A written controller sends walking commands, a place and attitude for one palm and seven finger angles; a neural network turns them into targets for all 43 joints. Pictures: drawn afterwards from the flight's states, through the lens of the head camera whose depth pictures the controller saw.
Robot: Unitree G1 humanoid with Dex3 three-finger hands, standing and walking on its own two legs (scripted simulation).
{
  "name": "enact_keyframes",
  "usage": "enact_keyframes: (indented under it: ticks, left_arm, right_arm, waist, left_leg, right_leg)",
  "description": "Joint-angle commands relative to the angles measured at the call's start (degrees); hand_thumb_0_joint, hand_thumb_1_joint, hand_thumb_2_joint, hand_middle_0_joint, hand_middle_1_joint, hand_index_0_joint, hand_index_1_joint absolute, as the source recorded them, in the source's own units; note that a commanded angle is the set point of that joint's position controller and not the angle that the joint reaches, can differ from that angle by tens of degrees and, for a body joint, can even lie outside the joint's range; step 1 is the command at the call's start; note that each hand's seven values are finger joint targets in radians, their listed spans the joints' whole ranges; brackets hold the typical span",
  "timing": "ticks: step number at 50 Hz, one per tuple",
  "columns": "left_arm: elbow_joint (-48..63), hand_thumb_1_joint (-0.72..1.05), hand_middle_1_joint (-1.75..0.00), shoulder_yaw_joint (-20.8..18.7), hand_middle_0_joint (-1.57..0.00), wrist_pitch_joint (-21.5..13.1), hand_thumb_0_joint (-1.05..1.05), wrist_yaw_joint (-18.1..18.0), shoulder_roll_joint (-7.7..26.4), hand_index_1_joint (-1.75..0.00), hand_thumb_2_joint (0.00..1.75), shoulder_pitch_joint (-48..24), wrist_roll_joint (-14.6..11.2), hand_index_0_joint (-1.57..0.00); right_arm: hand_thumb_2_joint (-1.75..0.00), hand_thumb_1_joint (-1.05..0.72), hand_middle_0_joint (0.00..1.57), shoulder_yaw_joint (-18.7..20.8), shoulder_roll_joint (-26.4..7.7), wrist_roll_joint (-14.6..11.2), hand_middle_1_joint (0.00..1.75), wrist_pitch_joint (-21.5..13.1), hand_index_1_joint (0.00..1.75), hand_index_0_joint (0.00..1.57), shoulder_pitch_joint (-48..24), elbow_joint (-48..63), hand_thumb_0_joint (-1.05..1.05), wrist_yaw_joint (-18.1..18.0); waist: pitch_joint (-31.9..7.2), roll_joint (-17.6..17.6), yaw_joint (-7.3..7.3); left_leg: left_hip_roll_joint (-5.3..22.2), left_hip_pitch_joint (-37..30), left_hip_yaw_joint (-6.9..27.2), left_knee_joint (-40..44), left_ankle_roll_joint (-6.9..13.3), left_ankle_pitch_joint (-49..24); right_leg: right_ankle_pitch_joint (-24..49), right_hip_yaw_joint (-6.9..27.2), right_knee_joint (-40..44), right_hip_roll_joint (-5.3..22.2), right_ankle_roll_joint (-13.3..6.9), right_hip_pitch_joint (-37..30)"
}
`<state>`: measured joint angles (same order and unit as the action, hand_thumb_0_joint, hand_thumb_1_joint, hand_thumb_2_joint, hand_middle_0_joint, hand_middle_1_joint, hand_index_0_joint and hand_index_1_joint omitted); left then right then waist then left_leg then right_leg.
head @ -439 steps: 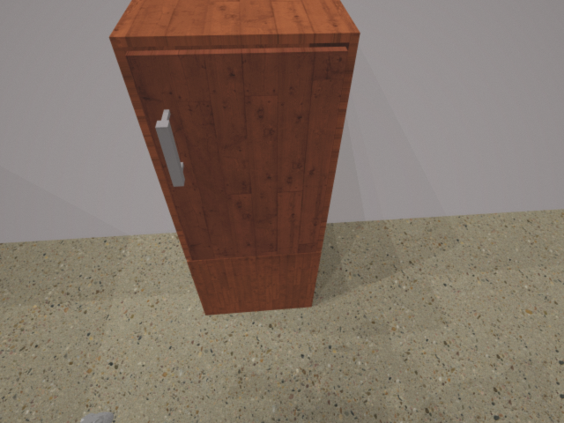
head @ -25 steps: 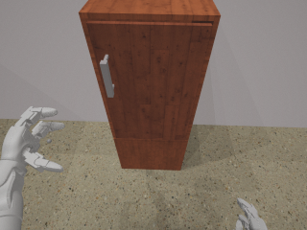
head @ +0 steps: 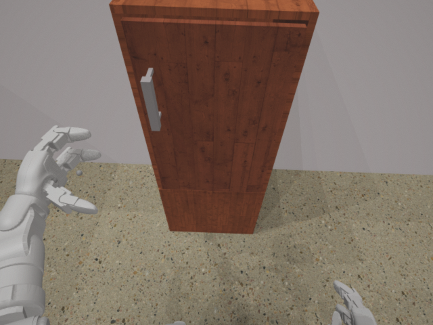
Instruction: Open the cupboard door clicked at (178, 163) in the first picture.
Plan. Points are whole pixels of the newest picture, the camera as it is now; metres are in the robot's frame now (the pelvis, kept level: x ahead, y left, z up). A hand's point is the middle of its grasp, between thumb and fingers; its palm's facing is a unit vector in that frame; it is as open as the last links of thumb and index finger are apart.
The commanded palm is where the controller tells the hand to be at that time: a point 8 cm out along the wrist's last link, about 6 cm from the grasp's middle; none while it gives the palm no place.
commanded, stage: move the hooked fingers beside the handle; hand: left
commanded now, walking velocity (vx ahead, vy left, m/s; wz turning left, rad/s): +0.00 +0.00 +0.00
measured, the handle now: (153, 100) +0.58 +0.19 +0.08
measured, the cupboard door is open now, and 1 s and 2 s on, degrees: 0 0 0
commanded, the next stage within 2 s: none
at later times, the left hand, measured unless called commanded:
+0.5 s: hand (100, 142) +0.42 +0.26 +0.10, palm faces +0.03 -1.00 +0.00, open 14.0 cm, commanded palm +0.39 +0.31 +0.10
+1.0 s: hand (113, 119) +0.48 +0.25 +0.10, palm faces +0.02 -1.00 +0.01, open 14.0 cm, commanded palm +0.47 +0.30 +0.09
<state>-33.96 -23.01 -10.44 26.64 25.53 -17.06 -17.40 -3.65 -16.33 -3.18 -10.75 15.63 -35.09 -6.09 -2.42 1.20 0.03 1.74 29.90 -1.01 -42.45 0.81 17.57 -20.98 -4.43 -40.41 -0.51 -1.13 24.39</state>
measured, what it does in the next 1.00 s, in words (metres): stands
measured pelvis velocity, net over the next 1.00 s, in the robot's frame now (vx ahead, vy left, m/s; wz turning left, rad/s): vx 0.00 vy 0.01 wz -0.03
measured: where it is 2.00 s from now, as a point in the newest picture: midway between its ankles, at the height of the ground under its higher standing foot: outside the picture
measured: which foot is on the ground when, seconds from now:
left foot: down 0.00-1.00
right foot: down 0.00-1.00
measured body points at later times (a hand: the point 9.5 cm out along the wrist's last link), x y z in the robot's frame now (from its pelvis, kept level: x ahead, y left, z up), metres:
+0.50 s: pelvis +0.01 +0.01 -0.01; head +0.06 +0.02 +0.44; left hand +0.41 +0.31 +0.10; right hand +0.09 -0.26 -0.11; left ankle +0.04 +0.11 -0.71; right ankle +0.00 -0.11 -0.71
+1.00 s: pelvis +0.00 +0.01 -0.02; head +0.10 +0.03 +0.42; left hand +0.48 +0.31 +0.10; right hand +0.03 -0.27 -0.12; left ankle +0.04 +0.11 -0.71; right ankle +0.00 -0.11 -0.71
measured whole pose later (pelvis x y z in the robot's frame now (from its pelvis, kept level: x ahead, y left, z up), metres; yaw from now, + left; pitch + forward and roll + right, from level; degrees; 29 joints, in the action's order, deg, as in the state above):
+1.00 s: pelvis +0.00 +0.01 -0.02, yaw -2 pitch +15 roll -3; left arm -68.7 -26.1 -17.3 23.4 37.0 -49.8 -8.2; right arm -3.1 -17.1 -1.6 -0.6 21.8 -36.8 -3.8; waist -4.0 0.3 -7.4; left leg 3.2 44.7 -1.3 -50.1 1.3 20.3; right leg -22.6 -3.8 -46.7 -1.6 -0.8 38.9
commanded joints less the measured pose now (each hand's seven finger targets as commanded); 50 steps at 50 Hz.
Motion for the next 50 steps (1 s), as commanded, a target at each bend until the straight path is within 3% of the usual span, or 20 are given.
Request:
enact_keyframes:
  ticks: [1, 2, 3, 6, 10, 14, 16, 20, 23, 28, 32, 35, 36, 37, 39, 40, 42, 45, 47, 50]
  left_arm:
    - [9.0, -0.5, -1.2, -5.2, -0.3, -3.2, 0.0, -1.3, 17.1, -1.2, 0.3, -19.0, -0.6, -0.3]
    - [9.3, -0.5, -1.2, -6.2, -0.3, -3.7, 0.0, -1.7, 18.8, -1.2, 0.3, -21.2, -0.1, -0.3]
    - [8.6, -0.5, -1.2, -4.9, -0.3, -3.8, 0.0, -1.8, 16.9, -1.2, 0.3, -21.2, -0.1, -0.3]
    - [6.5, -0.5, -1.2, -4.8, -0.3, -4.8, 0.0, -1.8, 17.3, -1.2, 0.3, -23.8, 0.1, -0.3]
    - [4.7, -0.5, -1.2, -3.3, -0.3, -5.6, 0.0, -1.9, 16.7, -1.2, 0.3, -27.6, 1.3, -0.3]
    - [1.9, -0.5, -1.2, -2.5, -0.3, -5.8, 0.0, -2.5, 16.3, -1.2, 0.3, -31.0, 1.8, -0.3]
    - [-0.5, -0.5, -1.2, -4.5, -0.3, -6.0, 0.0, -2.8, 18.8, -1.2, 0.3, -31.3, 2.1, -0.3]
    - [-1.0, -0.5, -1.2, -2.7, -0.3, -6.9, 0.0, -3.3, 17.3, -1.2, 0.3, -34.2, 3.0, -0.3]
    - [-2.1, -0.5, -1.2, -4.7, -0.3, -7.6, 0.0, -3.8, 19.2, -1.2, 0.3, -34.3, 3.0, -0.3]
    - [-7.6, -0.5, -1.2, -5.2, -0.3, -8.1, 0.0, -3.6, 21.3, -1.2, 0.3, -38.9, 4.1, -0.3]
    - [-8.1, -0.5, -1.2, -5.1, -0.3, -9.5, 0.0, -3.2, 22.0, -1.2, 0.3, -41.9, 4.4, -0.3]
    - [-14.3, -0.5, -1.2, -3.9, -0.3, -9.4, 0.0, -2.7, 21.8, -1.2, 0.3, -45.2, 4.9, -0.3]
    - [-16.0, -0.5, -1.2, -5.4, -0.3, -9.6, 0.0, -2.8, 24.2, -1.2, 0.3, -46.7, 5.0, -0.3]
    - [-16.2, -0.5, -1.2, -3.3, -0.3, -9.5, 0.0, -2.5, 22.9, -1.2, 0.3, -49.0, 5.5, -0.3]
    - [-17.7, -0.5, -1.2, -3.4, -0.3, -9.8, 0.0, -2.8, 24.8, -1.2, 0.3, -52.5, 6.7, -0.3]
    - [-18.3, -0.5, -1.2, -2.5, -0.3, -10.0, 0.0, -2.9, 24.1, -1.2, 0.3, -53.8, 7.0, -0.3]
    - [-18.8, -0.5, -1.2, -5.1, -0.3, -10.9, 0.0, -3.1, 27.5, -1.2, 0.3, -55.3, 6.9, -0.3]
    - [-20.6, -0.5, -1.2, -3.0, -0.3, -11.0, 0.0, -3.2, 25.6, -1.2, 0.3, -57.3, 7.8, -0.3]
    - [-23.2, -0.5, -1.2, -5.9, -0.3, -10.3, 0.0, -3.5, 29.4, -1.2, 0.3, -56.7, 8.0, -0.3]
    - [-24.5, -0.5, -1.2, -6.5, -0.3, -9.6, 0.0, -3.6, 31.9, -1.2, 0.3, -58.3, 9.4, -0.3]
  right_arm:
    - [-0.9, -0.9, 0.2, 3.7, -8.3, 0.3, 0.3, -1.7, 0.3, 0.2, -0.6, 8.1, 0.0, 0.1]
    - [-0.9, -0.9, 0.2, 3.8, -8.4, 0.3, 0.3, -1.4, 0.3, 0.2, -0.1, 7.9, 0.0, 0.2]
    - [-0.9, -0.9, 0.2, 3.8, -8.2, 0.3, 0.3, -1.1, 0.3, 0.2, 0.1, 8.1, 0.0, 0.3]
    - [-0.9, -0.9, 0.2, 4.1, -8.6, 0.4, 0.3, -0.4, 0.3, 0.2, 1.5, 7.7, 0.0, 0.4]
    - [-0.9, -0.9, 0.2, 4.3, -8.7, 0.4, 0.3, 0.4, 0.3, 0.2, 2.7, 7.0, 0.0, 0.6]
    - [-0.9, -0.9, 0.2, 4.6, -9.1, 0.6, 0.3, 1.2, 0.3, 0.2, 4.3, 6.0, 0.0, 0.7]
    - [-0.9, -0.9, 0.2, 4.5, -9.5, 0.8, 0.3, 1.9, 0.3, 0.2, 5.2, 5.7, 0.0, 0.8]
    - [-0.9, -0.9, 0.2, 4.8, -9.2, 0.8, 0.3, 2.9, 0.3, 0.2, 5.7, 5.8, 0.0, 1.4]
    - [-0.9, -0.9, 0.2, 4.9, -9.3, 1.0, 0.3, 3.7, 0.3, 0.2, 6.5, 5.8, 0.0, 1.6]
    - [-0.9, -0.9, 0.2, 4.9, -9.6, 1.0, 0.3, 5.1, 0.3, 0.2, 7.6, 5.2, 0.0, 1.7]
    - [-0.9, -0.9, 0.2, 5.2, -9.7, 1.1, 0.3, 6.0, 0.3, 0.2, 8.5, 4.9, 0.0, 1.8]
    - [-0.9, -0.9, 0.2, 4.9, -9.8, 1.1, 0.3, 6.8, 0.3, 0.2, 9.0, 3.9, 0.0, 1.7]
    - [-0.9, -0.9, 0.2, 4.8, -10.2, 1.1, 0.3, 7.1, 0.3, 0.2, 9.3, 3.8, 0.0, 1.5]
    - [-0.9, -0.9, 0.2, 4.7, -10.1, 1.0, 0.3, 7.2, 0.3, 0.2, 9.2, 3.9, 0.0, 1.5]
    - [-0.9, -0.9, 0.2, 4.7, -10.4, 1.2, 0.3, 7.4, 0.3, 0.2, 10.1, 3.1, 0.0, 1.4]
    - [-0.9, -0.9, 0.2, 4.6, -10.4, 1.3, 0.3, 7.5, 0.3, 0.2, 10.5, 2.9, 0.0, 1.5]
    - [-0.9, -0.9, 0.2, 4.9, -10.8, 1.5, 0.3, 7.8, 0.3, 0.2, 11.5, 2.6, 0.0, 1.4]
    - [-0.9, -0.9, 0.2, 4.7, -10.5, 1.8, 0.3, 8.2, 0.3, 0.2, 12.4, 2.0, 0.0, 1.7]
    - [-0.9, -0.9, 0.2, 4.7, -11.1, 1.9, 0.3, 8.9, 0.3, 0.2, 13.3, 2.1, 0.0, 1.7]
    - [-0.9, -0.9, 0.2, 4.6, -11.2, 1.9, 0.3, 9.6, 0.3, 0.2, 14.1, 2.4, 0.0, 1.8]
  waist:
    - [-13.7, 3.0, -0.23]
    - [-15.2, 3.6, -0.43]
    - [-15.4, 4.1, -0.74]
    - [-15.6, 1.9, -1.31]
    - [-16.8, 6.2, -1.97]
    - [-18.1, 4.6, -2.85]
    - [-18.0, 3.2, -2.4]
    - [-18.9, 5.2, -3.06]
    - [-21.0, 4.7, -2.71]
    - [-19.4, 3.3, -3.76]
    - [-22.4, 5.8, -4.15]
    - [-18.3, 3.7, -5.62]
    - [-17.8, 2.0, -5.65]
    - [-18.6, 3.4, -6.54]
    - [-18.6, 6.0, -7.04]
    - [-19.5, 5.7, -7.52]
    - [-23.2, 4.5, -7.25]
    - [-23.3, 7.8, -8.04]
    - [-24.3, 4.3, -7.89]
    - [-23.8, 6.0, -7.94]
  left_leg:
    - [-1.7, -10.6, 2.6, 5.6, 1.1, -7.4]
    - [-1.5, -10.7, 2.7, 5.6, 1.0, -7.8]
    - [-1.6, -11.1, 2.5, 5.5, 1.0, -7.8]
    - [-1.3, -10.7, 2.6, 4.9, 1.1, -8.6]
    - [-1.1, -12.5, 3.2, 4.9, 0.9, -8.5]
    - [-1.0, -12.9, 3.5, 4.2, 0.9, -9.9]
    - [-0.9, -11.5, 3.7, 4.0, 0.9, -10.8]
    - [-0.7, -12.5, 3.5, 3.6, 0.8, -11.7]
    - [-0.7, -12.4, 3.2, 2.9, 0.8, -14.1]
    - [-0.7, -9.3, 2.8, 2.1, 1.2, -12.2]
    - [-0.6, -11.2, 2.8, 0.9, 1.1, -14.4]
    - [-0.6, -7.2, 2.5, 0.8, 1.5, -9.8]
    - [-0.6, -5.7, 2.8, 0.5, 1.7, -9.2]
    - [-0.7, -5.5, 2.5, 0.5, 1.7, -8.0]
    - [-0.5, -5.7, 3.2, 0.0, 1.6, -7.2]
    - [-0.5, -6.0, 3.4, -0.2, 1.6, -6.9]
    - [-0.3, -6.1, 3.5, -1.3, 1.6, -8.9]
    - [-0.1, -7.7, 3.8, -1.9, 1.3, -10.4]
    - [-0.1, -4.9, 3.5, -2.4, 1.7, -10.5]
    - [-0.2, -2.3, 3.0, -2.8, 1.8, -9.5]
  right_leg:
    - [10.7, 3.0, 5.8, -1.2, -0.3, 0.5]
    - [11.1, 3.0, 5.5, -1.1, -0.2, 0.2]
    - [11.3, 2.9, 5.4, -1.2, -0.2, 0.7]
    - [12.1, 2.7, 4.8, -1.6, -0.2, 1.1]
    - [11.0, 2.3, 4.4, -1.7, -0.5, 3.8]
    - [12.2, 2.1, 3.9, -1.8, -0.4, 4.6]
    - [12.8, 1.9, 3.4, -2.0, -0.6, 4.0]
    - [13.2, 1.9, 3.1, -2.0, -0.4, 5.6]
    - [15.7, 2.2, 2.4, -2.1, -0.4, 4.1]
    - [15.1, 2.5, 2.2, -2.2, -0.2, 5.0]
    - [16.3, 2.7, 1.5, -2.4, -0.2, 6.0]
    - [13.1, 2.8, 1.8, -2.3, 0.1, 8.2]
    - [12.8, 3.0, 1.7, -2.4, 0.0, 7.8]
    - [11.9, 3.3, 1.7, -2.2, 0.3, 8.6]
    - [10.1, 3.2, 1.4, -2.1, 0.1, 10.9]
    - [9.5, 3.2, 1.3, -2.1, 0.2, 11.4]
    - [11.4, 3.6, 0.6, -2.2, 0.3, 9.9]
    - [11.5, 3.0, -0.2, -2.4, 0.2, 12.9]
    - [12.5, 3.5, -0.3, -2.4, 0.5, 10.9]
    - [12.3, 3.8, -0.6, -2.4, 0.6, 10.7]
